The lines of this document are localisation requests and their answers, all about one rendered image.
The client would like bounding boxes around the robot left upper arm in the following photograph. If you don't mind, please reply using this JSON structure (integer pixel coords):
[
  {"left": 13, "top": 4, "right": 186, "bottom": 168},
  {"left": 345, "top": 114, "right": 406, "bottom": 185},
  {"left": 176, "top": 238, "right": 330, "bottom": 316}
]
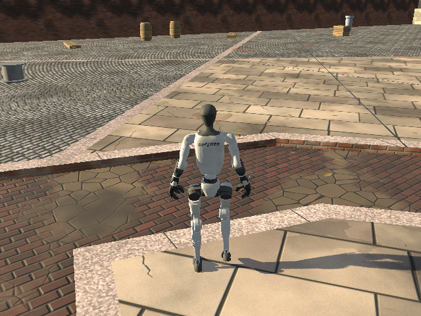
[{"left": 177, "top": 133, "right": 195, "bottom": 170}]

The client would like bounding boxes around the left robot hand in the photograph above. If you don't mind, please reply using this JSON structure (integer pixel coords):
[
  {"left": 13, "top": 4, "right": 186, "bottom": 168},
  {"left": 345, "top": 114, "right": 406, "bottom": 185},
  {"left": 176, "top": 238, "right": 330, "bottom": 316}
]
[{"left": 169, "top": 185, "right": 184, "bottom": 199}]

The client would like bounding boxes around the right robot forearm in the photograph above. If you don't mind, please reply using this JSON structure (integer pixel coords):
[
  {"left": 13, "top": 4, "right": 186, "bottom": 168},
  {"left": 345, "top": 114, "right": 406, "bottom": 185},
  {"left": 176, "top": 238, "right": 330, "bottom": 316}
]
[{"left": 235, "top": 158, "right": 249, "bottom": 186}]

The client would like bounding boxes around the robot torso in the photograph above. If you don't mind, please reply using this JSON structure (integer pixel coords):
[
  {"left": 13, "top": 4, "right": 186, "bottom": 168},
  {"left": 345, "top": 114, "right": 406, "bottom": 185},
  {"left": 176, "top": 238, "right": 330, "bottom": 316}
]
[{"left": 194, "top": 129, "right": 225, "bottom": 198}]

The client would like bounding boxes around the right robot hand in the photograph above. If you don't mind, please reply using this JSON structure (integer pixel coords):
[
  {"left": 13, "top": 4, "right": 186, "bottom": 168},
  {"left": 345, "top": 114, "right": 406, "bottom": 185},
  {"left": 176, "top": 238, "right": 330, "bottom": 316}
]
[{"left": 236, "top": 183, "right": 251, "bottom": 198}]

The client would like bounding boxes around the left robot forearm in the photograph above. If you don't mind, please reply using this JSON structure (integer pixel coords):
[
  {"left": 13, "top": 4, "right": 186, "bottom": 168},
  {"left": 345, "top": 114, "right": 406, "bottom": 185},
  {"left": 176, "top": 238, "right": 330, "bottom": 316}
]
[{"left": 170, "top": 160, "right": 184, "bottom": 186}]

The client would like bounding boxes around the robot right upper arm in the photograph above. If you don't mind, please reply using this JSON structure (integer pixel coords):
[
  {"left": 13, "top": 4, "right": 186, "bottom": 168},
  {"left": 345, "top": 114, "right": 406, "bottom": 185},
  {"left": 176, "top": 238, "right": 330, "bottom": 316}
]
[{"left": 223, "top": 132, "right": 242, "bottom": 169}]

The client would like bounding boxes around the robot right foot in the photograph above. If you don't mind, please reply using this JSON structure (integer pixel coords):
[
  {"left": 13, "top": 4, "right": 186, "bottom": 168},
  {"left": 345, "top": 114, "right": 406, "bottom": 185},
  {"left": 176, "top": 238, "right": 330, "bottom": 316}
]
[{"left": 221, "top": 250, "right": 231, "bottom": 261}]

